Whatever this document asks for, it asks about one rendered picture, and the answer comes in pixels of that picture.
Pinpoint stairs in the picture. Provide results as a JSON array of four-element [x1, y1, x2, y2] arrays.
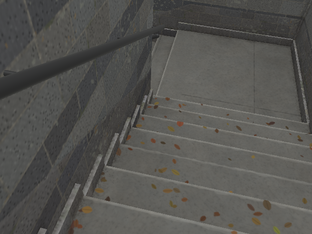
[[150, 34, 175, 96], [67, 95, 312, 234]]

